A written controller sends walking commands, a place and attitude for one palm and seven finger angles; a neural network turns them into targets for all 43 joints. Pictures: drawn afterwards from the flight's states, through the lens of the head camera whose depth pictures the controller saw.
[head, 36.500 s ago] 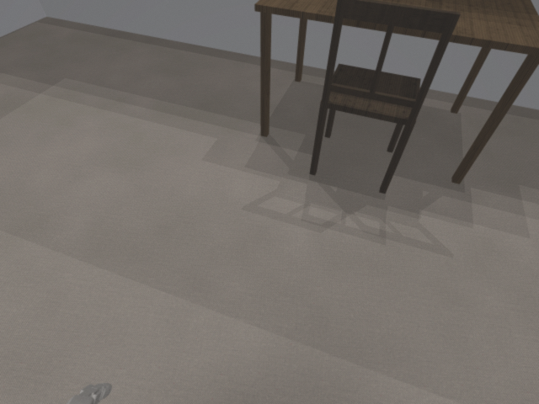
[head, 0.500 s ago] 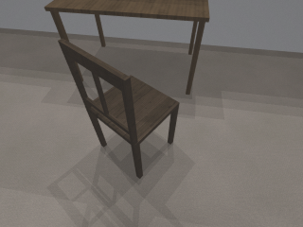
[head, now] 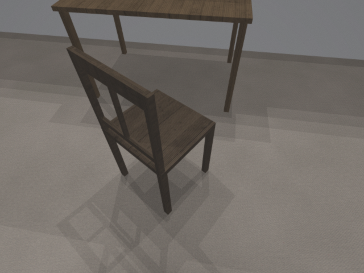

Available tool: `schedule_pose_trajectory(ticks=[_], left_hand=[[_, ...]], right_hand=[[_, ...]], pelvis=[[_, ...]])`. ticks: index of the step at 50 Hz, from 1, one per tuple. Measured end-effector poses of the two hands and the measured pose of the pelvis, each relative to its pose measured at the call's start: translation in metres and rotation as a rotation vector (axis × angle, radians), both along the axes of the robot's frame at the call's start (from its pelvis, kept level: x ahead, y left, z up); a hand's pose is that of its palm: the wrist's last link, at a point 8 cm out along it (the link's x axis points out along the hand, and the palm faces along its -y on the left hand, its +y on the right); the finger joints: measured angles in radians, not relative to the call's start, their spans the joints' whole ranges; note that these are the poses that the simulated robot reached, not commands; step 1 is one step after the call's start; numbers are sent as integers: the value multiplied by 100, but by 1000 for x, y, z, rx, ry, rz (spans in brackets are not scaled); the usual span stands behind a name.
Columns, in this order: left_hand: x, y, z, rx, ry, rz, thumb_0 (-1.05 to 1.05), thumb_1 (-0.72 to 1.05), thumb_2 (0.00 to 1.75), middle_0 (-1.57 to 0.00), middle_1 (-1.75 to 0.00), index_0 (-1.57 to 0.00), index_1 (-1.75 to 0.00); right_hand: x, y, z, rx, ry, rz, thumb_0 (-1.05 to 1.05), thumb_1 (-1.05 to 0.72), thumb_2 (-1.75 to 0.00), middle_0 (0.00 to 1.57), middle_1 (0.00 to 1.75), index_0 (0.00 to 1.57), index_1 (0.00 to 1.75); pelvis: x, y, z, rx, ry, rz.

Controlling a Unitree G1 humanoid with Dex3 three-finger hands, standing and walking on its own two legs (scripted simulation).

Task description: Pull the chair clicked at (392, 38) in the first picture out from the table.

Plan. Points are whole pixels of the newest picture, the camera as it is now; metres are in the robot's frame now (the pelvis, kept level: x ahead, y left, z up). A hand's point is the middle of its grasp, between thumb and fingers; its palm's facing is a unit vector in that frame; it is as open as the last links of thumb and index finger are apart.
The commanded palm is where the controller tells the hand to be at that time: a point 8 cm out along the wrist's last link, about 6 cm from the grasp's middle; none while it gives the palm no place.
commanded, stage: look to check the result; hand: left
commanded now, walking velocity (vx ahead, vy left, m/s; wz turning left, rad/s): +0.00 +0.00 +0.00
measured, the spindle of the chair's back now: (119, 113) +0.65 +0.27 -0.11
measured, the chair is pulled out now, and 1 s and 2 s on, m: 0.59 0.59 0.59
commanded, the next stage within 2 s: stand and wait in 0.34 s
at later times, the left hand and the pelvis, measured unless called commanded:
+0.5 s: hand out of the picture +0.00 +0.17 -0.17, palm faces +0.04 -0.98 -0.19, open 7.4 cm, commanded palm none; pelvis +0.01 +0.00 +0.00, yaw +0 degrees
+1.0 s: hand out of the picture -0.01 +0.16 -0.17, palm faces +0.03 -0.98 -0.18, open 7.4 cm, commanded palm none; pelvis +0.01 +0.00 +0.00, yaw +0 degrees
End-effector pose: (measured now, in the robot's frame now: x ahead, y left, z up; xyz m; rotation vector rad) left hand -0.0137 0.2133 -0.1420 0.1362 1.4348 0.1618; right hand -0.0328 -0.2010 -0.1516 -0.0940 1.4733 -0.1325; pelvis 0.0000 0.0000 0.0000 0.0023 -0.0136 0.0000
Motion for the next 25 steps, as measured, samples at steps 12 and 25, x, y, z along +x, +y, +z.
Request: schedule_pose_trajectory(ticks=[12,25], left_hand=[[4,0,-1,-2,0,3,1,91,90,-20,-30,-19,-30],[5,1,0,0,-1,7,1,91,90,-20,-30,-19,-30]], right_hand=[[4,-2,1,-7,3,0,0,-91,-90,20,30,19,30],[7,-1,1,-7,-1,5,0,-91,-90,20,30,19,30]], pelvis=[[5,0,0,-1,1,3],[6,1,0,1,-1,5]])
